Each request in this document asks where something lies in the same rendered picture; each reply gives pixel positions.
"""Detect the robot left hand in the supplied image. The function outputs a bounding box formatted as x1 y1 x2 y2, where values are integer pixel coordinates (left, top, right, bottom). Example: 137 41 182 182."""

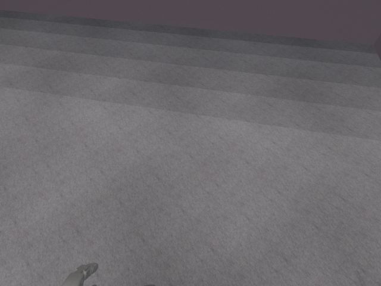
62 263 98 286

